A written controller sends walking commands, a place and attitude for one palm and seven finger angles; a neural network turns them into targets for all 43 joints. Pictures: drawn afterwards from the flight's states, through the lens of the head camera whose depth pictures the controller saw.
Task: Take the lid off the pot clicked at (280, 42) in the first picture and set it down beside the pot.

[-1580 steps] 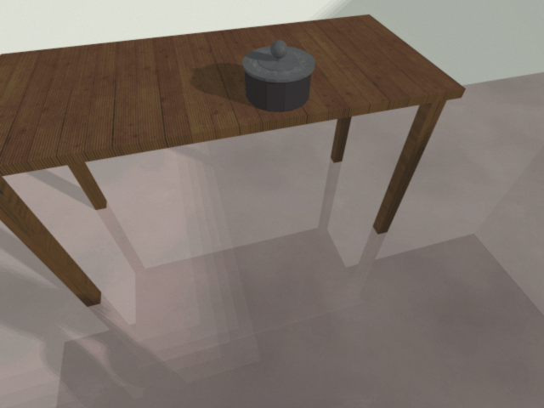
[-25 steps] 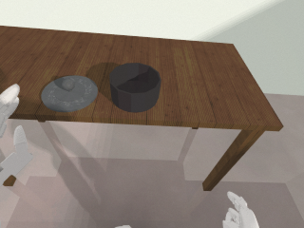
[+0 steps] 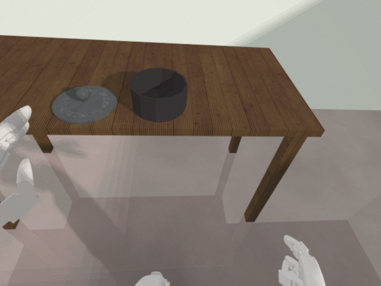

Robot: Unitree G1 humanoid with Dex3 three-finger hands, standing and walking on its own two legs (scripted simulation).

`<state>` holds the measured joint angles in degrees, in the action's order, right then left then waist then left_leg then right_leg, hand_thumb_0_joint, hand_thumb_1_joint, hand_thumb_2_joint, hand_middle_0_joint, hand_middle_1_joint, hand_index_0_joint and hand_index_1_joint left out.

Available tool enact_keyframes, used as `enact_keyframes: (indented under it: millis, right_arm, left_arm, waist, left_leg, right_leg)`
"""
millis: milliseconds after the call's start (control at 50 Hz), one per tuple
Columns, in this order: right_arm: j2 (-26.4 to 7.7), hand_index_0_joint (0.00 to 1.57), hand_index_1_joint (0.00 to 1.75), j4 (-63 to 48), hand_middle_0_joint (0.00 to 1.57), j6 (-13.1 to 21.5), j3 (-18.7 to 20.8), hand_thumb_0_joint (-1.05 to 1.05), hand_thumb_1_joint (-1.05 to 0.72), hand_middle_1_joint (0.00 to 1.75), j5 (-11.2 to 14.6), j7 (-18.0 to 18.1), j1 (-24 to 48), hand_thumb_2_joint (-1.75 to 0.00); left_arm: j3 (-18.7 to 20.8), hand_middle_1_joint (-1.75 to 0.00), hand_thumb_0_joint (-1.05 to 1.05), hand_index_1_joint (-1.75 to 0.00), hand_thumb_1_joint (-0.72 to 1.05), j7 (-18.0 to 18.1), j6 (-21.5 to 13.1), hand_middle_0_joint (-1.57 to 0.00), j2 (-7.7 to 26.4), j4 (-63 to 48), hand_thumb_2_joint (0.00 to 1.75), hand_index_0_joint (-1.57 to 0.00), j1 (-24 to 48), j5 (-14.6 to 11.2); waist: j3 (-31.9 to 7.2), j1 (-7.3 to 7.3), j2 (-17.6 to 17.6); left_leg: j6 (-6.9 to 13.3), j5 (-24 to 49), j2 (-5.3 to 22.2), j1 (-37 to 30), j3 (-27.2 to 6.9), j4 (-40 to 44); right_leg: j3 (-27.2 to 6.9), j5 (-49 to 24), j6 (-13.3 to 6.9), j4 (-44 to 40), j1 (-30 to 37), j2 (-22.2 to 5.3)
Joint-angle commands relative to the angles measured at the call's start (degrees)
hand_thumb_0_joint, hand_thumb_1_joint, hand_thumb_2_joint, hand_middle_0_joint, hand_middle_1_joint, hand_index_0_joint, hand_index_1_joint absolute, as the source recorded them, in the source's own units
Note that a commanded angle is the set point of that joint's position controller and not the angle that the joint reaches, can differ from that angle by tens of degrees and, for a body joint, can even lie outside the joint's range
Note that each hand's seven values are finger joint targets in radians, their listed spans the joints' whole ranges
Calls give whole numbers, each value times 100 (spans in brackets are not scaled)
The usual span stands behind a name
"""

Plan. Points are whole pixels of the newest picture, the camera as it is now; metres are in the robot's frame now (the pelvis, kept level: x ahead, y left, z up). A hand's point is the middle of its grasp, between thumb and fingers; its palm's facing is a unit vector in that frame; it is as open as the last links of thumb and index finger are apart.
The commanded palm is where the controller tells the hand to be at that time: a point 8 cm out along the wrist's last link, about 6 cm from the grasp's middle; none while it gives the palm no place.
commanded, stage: stop stepping back and stand still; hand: left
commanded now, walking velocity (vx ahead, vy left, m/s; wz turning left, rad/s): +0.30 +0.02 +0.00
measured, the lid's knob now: (82, 93) +0.64 +0.36 +0.03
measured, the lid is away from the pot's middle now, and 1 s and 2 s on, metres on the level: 0.24 0.24 0.24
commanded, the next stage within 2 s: let the arm hang, fingers relaxed in 1.28 s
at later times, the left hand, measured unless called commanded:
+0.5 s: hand out of the picture +0.12 +0.27 +0.20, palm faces +0.40 -0.82 -0.41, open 7.4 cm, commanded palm +0.06 +0.31 +0.20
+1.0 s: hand out of the picture +0.14 +0.25 -0.09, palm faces +0.09 -0.94 -0.32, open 7.4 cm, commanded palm none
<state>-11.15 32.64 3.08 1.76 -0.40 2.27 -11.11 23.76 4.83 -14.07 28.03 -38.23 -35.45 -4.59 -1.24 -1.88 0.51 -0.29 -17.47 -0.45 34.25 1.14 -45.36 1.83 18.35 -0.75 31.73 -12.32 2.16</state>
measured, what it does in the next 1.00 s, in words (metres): steps on the spot: left foot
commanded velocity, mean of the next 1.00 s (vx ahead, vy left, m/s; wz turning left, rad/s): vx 0.09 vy -0.03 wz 0.00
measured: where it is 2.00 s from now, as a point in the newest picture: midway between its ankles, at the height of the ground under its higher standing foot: outside the picture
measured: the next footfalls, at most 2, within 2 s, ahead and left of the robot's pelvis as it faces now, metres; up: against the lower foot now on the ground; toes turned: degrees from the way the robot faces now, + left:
left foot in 0.16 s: -0.03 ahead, +0.14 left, +0.00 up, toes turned +3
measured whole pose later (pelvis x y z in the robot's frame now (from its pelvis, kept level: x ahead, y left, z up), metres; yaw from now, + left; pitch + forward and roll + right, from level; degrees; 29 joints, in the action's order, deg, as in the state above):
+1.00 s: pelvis -0.03 +0.03 +0.00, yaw +4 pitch +1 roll +0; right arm -14.6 44.4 1.6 2.5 -1.0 -0.8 -10.4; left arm 4.0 0.3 1.8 14.9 27.2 -13.3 1.9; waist -1.4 -2.0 -0.9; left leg 0.6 -22.3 -1.2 17.5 -1.7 -39.2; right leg 2.7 20.8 1.0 38.4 -18.8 -3.1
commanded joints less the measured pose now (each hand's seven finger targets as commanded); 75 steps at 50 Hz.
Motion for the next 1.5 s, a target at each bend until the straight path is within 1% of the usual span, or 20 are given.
enact_keyframes:
  millis: [0,40,100,140,180,200,340,420,540,640,680,760,780,860,940,980,1060,1140,1280,1480]
  right_arm:
    - [-436,20,30,-1215,20,328,318,0,-90,30,347,-160,645,-90]
    - [-468,20,30,-1044,20,378,16,0,-90,30,219,188,793,-90]
    - [-691,20,30,-724,20,644,-32,0,-90,30,174,300,368,-90]
    - [-763,20,30,-833,20,852,16,0,-90,30,166,282,211,-90]
    - [-907,20,30,-887,20,859,179,0,-90,30,268,225,114,-90]
    - [-642,20,30,-884,20,871,128,0,-90,30,215,222,86,-90]
    - [-781,20,30,-748,20,858,47,0,-90,30,164,117,433,-90]
    - [-721,20,30,-725,20,745,3,0,-90,30,187,156,467,-90]
    - [-592,20,30,-510,20,663,40,0,-90,30,73,122,315,-90]
    - [-799,20,30,-726,20,749,9,0,-90,30,104,182,504,-90]
    - [-698,20,30,-743,20,772,-31,0,-90,30,136,200,533,-90]
    - [-773,20,30,-708,20,807,91,0,-90,30,151,146,334,-90]
    - [-1677,20,30,705,20,1159,583,0,-90,30,203,-312,313,-90]
    - [-1033,20,30,556,20,163,362,0,-90,30,49,-316,-183,-90]
    - [-993,20,30,656,20,-30,353,0,-90,30,-55,-239,-231,-90]
    - [-917,20,30,773,20,-127,323,0,-90,30,-49,-189,-241,-90]
    - [-959,20,30,1159,20,-212,193,0,-90,30,-97,-119,-328,-90]
    - [-777,20,30,1506,20,-227,202,0,-90,30,-62,-6,-600,-90]
    - [-464,20,30,1962,20,-333,176,0,-90,30,-16,-13,-1002,-90]
    - [-237,20,30,2447,20,-322,127,0,-90,30,1,0,-1144,-90]
  left_arm:
    - [603,-30,0,-30,90,-62,47,-20,954,-1922,90,-20,1492,63]
    - [396,-30,0,-30,90,118,-144,-20,706,-789,90,-20,676,168]
    - [360,-30,0,-30,90,306,-151,-20,470,-1102,90,-20,722,150]
    - [244,-30,0,-30,90,392,-236,-20,391,-1491,90,-20,694,142]
    - [396,-30,0,-30,90,357,-207,-20,634,-1712,90,-20,547,81]
    - [520,-30,0,-30,90,347,-157,-20,541,-1440,90,-20,99,98]
    - [423,-30,0,-30,90,343,-72,-20,319,-742,90,-20,422,82]
    - [372,-30,0,-30,90,352,-7,-20,301,-330,90,-20,428,143]
    - [291,-30,0,-30,90,328,-45,-20,413,-449,90,-20,701,204]
    - [314,-30,0,-30,90,366,-191,-20,330,-1085,90,-20,527,161]
    - [368,-30,0,-30,90,389,-175,-20,404,-1109,90,-20,612,250]
    - [399,-30,0,-30,90,389,-224,-20,348,-818,90,-20,354,226]
    - [-1966,-30,0,-30,90,-292,529,-20,-585,4180,90,-20,975,640]
    - [-1749,-30,0,-30,90,-464,1261,-20,-876,4907,90,-20,1211,709]
    - [-1823,-30,0,-30,90,-411,1329,-20,-575,6174,90,-20,1924,649]
    - [-1871,-30,0,-30,90,-346,1400,-20,-480,6713,90,-20,2168,612]
    - [-2054,-30,0,-30,90,-373,1495,-20,-758,7697,90,-20,2220,503]
    - [-2029,-30,0,-30,90,-368,1460,-20,-1036,8448,90,-20,1884,504]
    - [-2154,-30,0,-30,90,-338,1427,-20,-1064,9175,90,-20,1943,498]
    - [-2181,-30,0,-30,90,-260,1409,-20,-1221,9641,90,-20,1860,486]
  waist:
    - [-47,151,1052]
    - [413,84,1144]
    - [180,4,-490]
    - [-303,162,-1578]
    - [-1039,171,-943]
    - [-997,94,-1126]
    - [147,98,-801]
    - [373,71,-852]
    - [208,31,876]
    - [92,138,-1112]
    - [313,177,-1581]
    - [-297,189,-442]
    - [-33,-179,-137]
    - [-633,117,383]
    - [-689,144,1579]
    - [-434,95,1161]
    - [189,153,-1166]
    - [-176,195,-1454]
    - [114,104,-130]
    - [475,133,94]
  left_leg:
    - [-67,-1018,41,-1470,-647,-3034]
    - [133,-1208,354,-967,-458,-1081]
    - [277,-309,193,-1545,-63,2263]
    - [469,1761,969,-2387,-867,2657]
    - [563,3308,1434,-3487,-1043,2118]
    - [545,3443,1106,-3226,-785,2030]
    - [539,-1550,1088,-1190,-978,3060]
    - [570,-2336,942,-910,-907,2832]
    - [291,-695,62,-1279,-32,349]
    - [433,124,802,-1991,-1207,2856]
    - [503,340,948,-1674,-1234,3043]
    - [294,2260,561,-2145,-524,2084]
    - [189,3177,450,-1976,-326,1050]
    - [349,1804,591,-1638,-735,1155]
    - [245,1490,102,-1313,-307,456]
    - [194,1148,113,-1516,-218,547]
    - [494,2443,762,-1853,-1019,1869]
    - [477,2402,740,-2093,-812,1899]
    - [343,880,544,-1994,-568,1870]
    - [316,1121,547,-2041,-470,2056]
  right_leg:
    - [-1528,-138,-834,-1966,-2710,-1980]
    - [-1179,-570,-688,-1620,-1574,-1745]
    - [-891,-1043,-351,-733,-365,-1223]
    - [-269,-1392,92,173,-209,-502]
    - [-89,-498,190,315,-569,-196]
    - [24,-551,201,68,-470,-224]
    - [195,114,83,-242,364,-58]
    - [82,444,13,-413,264,-26]
    - [-2161,1473,-681,-2064,-358,-1500]
    - [-184,-517,-9,-266,-139,-258]
    - [-27,-803,118,-25,26,-181]
    - [-185,-2395,38,-442,789,-382]
    - [-48,-2970,-165,85,-154,-904]
    - [-52,-1253,-203,211,-208,-833]
    - [-807,-2773,-556,-98,603,-1386]
    - [-913,-3123,-650,-223,458,-1517]
    - [-46,-1248,-58,225,-109,-559]
    - [31,-1196,-71,-95,371,-483]
    - [-254,-1136,-209,-725,384,-696]
    - [-285,-1394,-175,-811,294,-710]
